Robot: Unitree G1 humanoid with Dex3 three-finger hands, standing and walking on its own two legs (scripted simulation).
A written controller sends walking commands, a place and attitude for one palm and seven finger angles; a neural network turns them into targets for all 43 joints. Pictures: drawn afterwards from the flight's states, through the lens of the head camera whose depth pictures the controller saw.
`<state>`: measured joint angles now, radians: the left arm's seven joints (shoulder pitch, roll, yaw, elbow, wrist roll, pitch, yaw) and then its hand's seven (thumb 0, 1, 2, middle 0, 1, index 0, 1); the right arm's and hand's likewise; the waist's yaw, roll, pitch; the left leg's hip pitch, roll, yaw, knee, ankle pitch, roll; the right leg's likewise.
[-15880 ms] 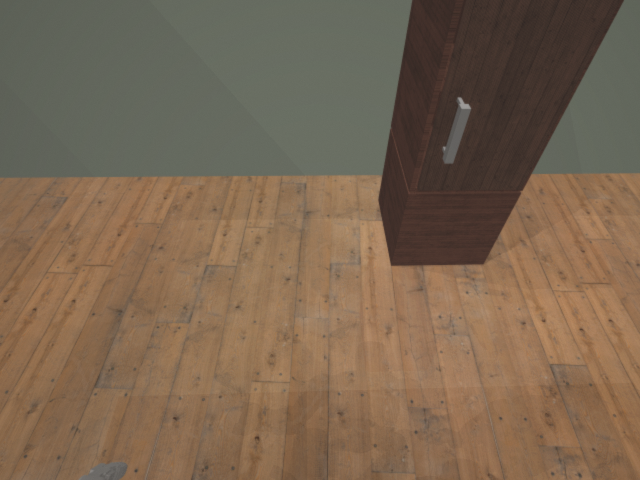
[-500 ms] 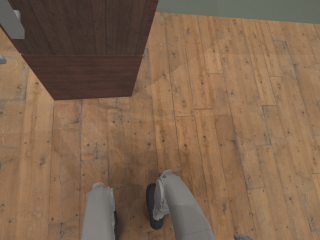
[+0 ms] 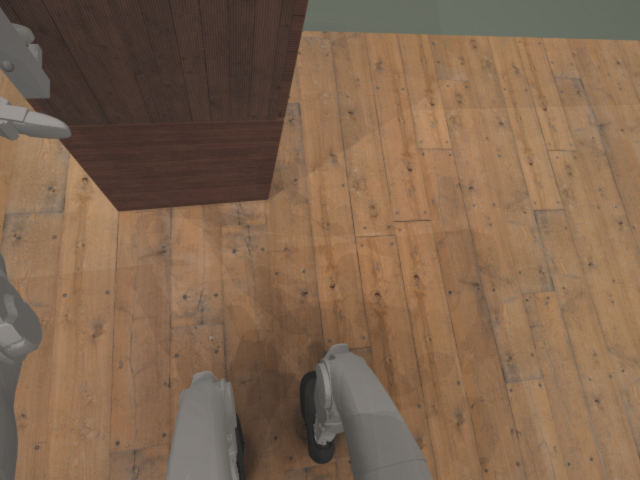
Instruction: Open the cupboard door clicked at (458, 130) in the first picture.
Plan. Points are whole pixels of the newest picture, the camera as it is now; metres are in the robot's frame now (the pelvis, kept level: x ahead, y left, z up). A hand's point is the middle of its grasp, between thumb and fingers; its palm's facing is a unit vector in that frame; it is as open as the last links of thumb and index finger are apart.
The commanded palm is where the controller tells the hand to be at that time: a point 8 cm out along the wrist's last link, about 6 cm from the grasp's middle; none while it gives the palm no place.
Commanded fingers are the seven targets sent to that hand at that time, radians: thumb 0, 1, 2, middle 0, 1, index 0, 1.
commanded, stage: slide the fingers in behind the handle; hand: left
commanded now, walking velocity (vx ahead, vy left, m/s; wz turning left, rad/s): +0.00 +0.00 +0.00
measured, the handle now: out of the picture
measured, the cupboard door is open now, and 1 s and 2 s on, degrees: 0 1 7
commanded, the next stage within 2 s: close the thumb around the handle in 0.76 s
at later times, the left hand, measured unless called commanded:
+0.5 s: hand (24, 65) +0.55 +0.24 +0.04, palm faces +0.07 -1.00 -0.04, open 14.1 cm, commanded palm +0.54 +0.26 +0.04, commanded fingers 0.00 -0.50 0.30 -0.30 -1.20 -0.30 -1.20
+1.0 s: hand (21, 69) +0.55 +0.24 +0.04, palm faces +0.06 -1.00 -0.03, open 13.7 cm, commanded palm +0.53 +0.26 +0.04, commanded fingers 0.00 -0.05 0.49 -0.33 -1.25 -0.33 -1.25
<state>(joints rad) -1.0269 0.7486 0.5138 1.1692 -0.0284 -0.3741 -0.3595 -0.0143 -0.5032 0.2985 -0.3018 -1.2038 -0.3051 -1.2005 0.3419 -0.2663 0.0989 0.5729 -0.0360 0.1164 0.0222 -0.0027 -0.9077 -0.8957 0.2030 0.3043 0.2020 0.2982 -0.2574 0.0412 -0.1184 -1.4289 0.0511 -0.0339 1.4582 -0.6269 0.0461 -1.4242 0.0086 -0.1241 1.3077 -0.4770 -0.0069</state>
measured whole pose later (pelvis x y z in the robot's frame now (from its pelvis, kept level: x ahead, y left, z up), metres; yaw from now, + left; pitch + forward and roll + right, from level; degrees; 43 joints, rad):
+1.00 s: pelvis +0.01 +0.00 +0.01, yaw +1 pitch +33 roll -6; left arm -0.97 0.66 0.49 1.16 -0.05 -0.43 -0.31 -0.01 -0.43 0.33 -0.31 -1.21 -0.28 -1.21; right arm 0.33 -0.26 0.08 0.59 -0.04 0.12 0.03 0.00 -0.91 -0.90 0.20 0.30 0.20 0.30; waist -0.24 0.04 -0.13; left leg -1.37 0.04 -0.03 1.42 -0.63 0.05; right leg -1.37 0.01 -0.11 1.29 -0.49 -0.01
